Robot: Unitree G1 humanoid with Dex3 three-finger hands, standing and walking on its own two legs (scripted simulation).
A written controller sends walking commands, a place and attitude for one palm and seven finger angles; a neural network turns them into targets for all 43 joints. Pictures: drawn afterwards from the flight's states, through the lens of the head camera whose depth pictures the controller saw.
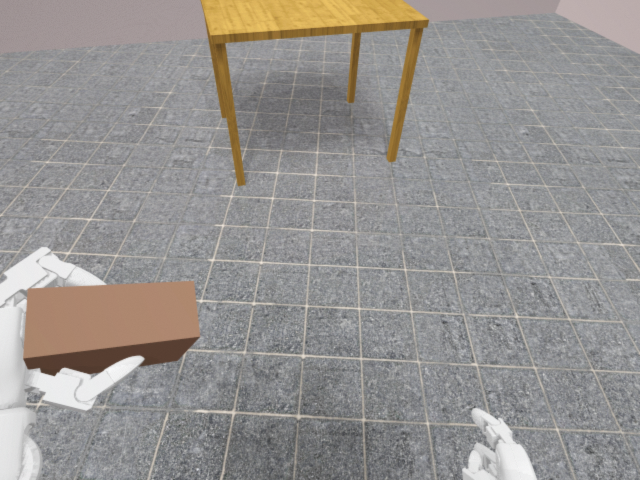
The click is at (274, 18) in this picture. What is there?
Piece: table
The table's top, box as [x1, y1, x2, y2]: [200, 0, 428, 43]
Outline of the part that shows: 200,0 212,43 426,27 428,22 427,18 402,0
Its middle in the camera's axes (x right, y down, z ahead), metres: -0.08 -1.06 +1.73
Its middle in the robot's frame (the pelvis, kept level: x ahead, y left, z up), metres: +2.00 +0.18 -0.07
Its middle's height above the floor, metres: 0.70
